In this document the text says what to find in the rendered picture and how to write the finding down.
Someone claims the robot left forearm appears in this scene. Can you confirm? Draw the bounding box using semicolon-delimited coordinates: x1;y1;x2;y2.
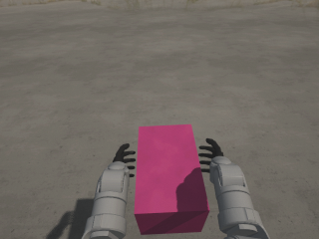
82;161;130;239

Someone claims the right robot hand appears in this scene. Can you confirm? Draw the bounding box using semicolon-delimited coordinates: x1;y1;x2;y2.
199;138;224;173

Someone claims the left robot hand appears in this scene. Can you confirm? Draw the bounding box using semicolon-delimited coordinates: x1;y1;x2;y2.
113;143;136;177

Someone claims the robot right forearm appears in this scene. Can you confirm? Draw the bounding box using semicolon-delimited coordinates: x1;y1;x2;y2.
209;156;270;239

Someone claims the carton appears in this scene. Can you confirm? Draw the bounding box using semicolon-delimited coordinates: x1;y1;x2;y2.
134;124;210;235

